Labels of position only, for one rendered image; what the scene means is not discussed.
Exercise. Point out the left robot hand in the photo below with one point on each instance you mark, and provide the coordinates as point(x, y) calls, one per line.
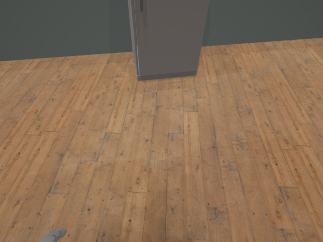
point(54, 235)

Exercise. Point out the fridge door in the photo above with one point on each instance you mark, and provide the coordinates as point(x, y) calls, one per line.
point(169, 35)

